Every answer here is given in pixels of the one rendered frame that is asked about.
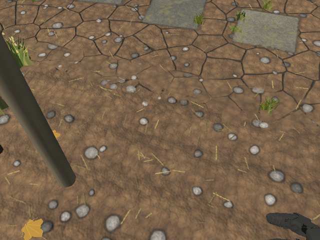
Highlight robot right hand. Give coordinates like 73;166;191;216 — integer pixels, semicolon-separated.
266;212;320;240

